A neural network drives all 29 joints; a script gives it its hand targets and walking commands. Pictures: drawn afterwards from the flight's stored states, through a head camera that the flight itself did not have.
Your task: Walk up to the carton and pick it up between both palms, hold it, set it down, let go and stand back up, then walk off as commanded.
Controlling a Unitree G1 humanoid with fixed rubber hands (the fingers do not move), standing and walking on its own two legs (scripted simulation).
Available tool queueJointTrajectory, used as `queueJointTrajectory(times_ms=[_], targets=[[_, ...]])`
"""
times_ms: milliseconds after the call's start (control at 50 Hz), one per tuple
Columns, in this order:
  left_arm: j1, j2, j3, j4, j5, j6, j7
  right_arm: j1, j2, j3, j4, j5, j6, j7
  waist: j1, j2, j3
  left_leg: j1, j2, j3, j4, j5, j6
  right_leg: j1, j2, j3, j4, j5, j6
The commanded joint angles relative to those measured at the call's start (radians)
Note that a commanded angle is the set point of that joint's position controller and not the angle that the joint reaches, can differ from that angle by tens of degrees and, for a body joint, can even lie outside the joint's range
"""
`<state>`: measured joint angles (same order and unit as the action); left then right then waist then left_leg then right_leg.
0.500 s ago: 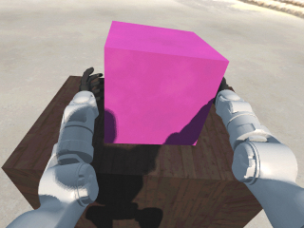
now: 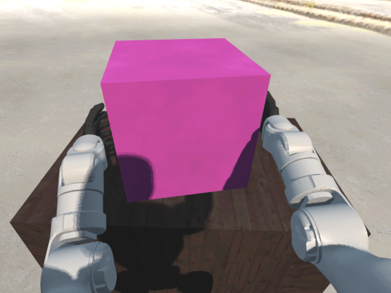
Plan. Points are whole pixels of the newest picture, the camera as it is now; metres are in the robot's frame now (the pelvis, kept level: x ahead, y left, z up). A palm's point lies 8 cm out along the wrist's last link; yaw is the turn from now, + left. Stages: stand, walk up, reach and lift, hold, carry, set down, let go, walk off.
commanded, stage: reach and lift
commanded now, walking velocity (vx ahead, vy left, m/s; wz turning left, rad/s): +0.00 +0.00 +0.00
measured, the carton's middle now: (180, 112) +0.45 +0.04 +0.21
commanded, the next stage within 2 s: hold in 0.88 s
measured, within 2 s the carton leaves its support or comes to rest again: neither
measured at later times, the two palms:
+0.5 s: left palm (108, 123) +0.36 +0.18 +0.23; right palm (287, 133) +0.36 -0.18 +0.21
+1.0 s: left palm (71, 114) +0.36 +0.25 +0.25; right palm (253, 87) +0.40 -0.10 +0.30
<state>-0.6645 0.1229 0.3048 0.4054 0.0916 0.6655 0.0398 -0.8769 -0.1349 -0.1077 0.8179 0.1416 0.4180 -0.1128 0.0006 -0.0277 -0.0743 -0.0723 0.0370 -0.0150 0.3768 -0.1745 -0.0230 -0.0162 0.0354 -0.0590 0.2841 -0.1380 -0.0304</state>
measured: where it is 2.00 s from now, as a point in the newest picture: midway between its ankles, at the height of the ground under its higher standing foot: outside the picture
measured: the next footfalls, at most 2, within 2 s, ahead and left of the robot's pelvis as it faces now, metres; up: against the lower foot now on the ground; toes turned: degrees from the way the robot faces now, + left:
none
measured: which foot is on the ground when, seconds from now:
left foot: down 0.00-1.00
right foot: down 0.00-1.00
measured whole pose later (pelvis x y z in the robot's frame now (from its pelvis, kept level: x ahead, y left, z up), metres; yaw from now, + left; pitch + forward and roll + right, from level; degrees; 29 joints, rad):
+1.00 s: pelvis +0.04 +0.01 +0.00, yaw +3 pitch -5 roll -2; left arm -0.65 0.17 0.30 0.14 0.10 0.88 0.03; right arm -0.88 -0.12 -0.06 0.51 0.29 0.64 -0.25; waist -0.05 -0.03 -0.16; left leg -0.07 0.02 -0.06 0.38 -0.22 -0.01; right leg -0.01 0.03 -0.06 0.30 -0.16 -0.03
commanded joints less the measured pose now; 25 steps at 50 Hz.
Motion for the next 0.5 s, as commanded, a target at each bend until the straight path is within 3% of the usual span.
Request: queueJointTrajectory(times_ms=[0,60,120,200,260,340,480], targets=[[-1.14,-0.574,-0.478,-0.177,-0.165,-0.127,-0.229,-0.842,0.664,0.149,-0.228,0.098,-0.064,0.078,-0.214,0.099,-0.362,-0.099,-0.105,-0.014,-0.085,-0.034,0.005,0.057,-0.032,0.05,0.004,0.126,0.054],[-1.144,-0.586,-0.45,-0.039,-0.134,-0.123,-0.235,-0.824,0.617,0.048,-0.113,0.039,-0.066,0.105,-0.239,0.126,-0.259,-0.148,-0.089,-0.004,-0.11,-0.138,0.006,0.006,-0.03,0.042,-0.015,-0.029,0.032],[-1.119,-0.57,-0.393,0.077,-0.088,-0.115,-0.254,-0.83,0.549,-0.026,-0.042,0.002,-0.064,0.125,-0.244,0.164,-0.209,-0.225,-0.063,-0.002,-0.154,-0.245,0.019,0.044,-0.013,0.034,-0.002,-0.09,0.027],[-1.1,-0.551,-0.34,0.164,-0.052,-0.107,-0.263,-0.887,0.472,-0.062,-0.019,-0.015,-0.059,0.15,-0.221,0.205,-0.206,-0.304,-0.033,-0.017,-0.199,-0.355,0.028,0.094,0.006,0.035,0.028,-0.12,0.018],[-1.106,-0.552,-0.324,0.194,-0.05,-0.11,-0.251,-0.953,0.457,-0.044,-0.041,-0.016,-0.065,0.166,-0.19,0.201,-0.236,-0.319,-0.025,-0.021,-0.206,-0.371,0.034,0.101,0.008,0.038,0.04,-0.121,0.016],[-1.124,-0.544,-0.291,0.221,-0.058,-0.119,-0.224,-1.025,0.488,-0.001,-0.08,-0.015,-0.075,0.177,-0.147,0.143,-0.29,-0.295,-0.038,-0.005,-0.185,-0.325,0.05,0.088,-0.003,0.051,0.026,-0.154,0.02],[-1.173,-0.505,-0.259,0.176,-0.103,-0.143,-0.183,-1.11,0.611,0.127,-0.184,0.018,-0.082,0.158,-0.078,-0.029,-0.445,-0.193,-0.096,0.032,-0.116,-0.166,0.083,0.076,-0.04,0.08,-0.017,-0.164,0.046]])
